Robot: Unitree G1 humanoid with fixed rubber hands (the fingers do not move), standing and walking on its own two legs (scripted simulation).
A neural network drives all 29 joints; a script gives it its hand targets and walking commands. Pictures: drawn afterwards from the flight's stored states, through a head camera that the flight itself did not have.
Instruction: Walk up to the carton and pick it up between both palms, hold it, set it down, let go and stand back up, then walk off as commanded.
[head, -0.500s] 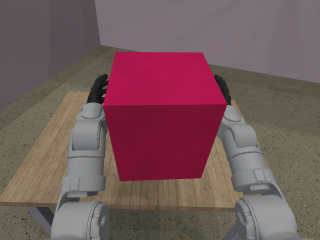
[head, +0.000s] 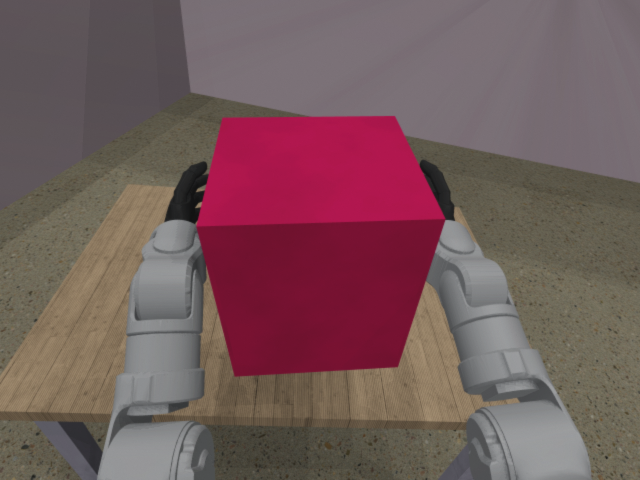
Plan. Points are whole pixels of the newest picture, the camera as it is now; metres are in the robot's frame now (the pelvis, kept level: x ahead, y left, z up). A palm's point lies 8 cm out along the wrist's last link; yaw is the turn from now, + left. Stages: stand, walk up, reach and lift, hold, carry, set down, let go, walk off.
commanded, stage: hold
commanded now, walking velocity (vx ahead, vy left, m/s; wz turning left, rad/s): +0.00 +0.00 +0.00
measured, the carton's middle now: (313, 247) +0.36 +0.00 +0.16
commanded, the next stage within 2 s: none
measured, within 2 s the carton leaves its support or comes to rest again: neither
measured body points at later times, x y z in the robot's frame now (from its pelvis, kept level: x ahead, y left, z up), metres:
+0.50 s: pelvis +0.00 +0.00 +0.00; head -0.05 +0.02 +0.45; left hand +0.37 +0.15 +0.20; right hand +0.37 -0.16 +0.21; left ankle +0.01 +0.13 -0.74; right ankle +0.04 -0.11 -0.74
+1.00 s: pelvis -0.01 -0.01 +0.00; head -0.05 +0.02 +0.45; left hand +0.37 +0.14 +0.20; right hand +0.38 -0.16 +0.20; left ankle +0.01 +0.13 -0.74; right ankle +0.04 -0.11 -0.75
